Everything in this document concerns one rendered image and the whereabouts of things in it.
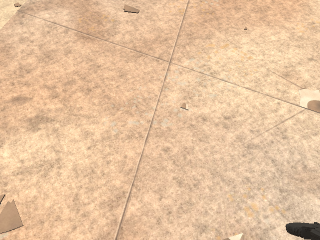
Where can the right robot hand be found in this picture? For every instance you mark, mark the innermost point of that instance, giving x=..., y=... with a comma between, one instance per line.
x=308, y=231

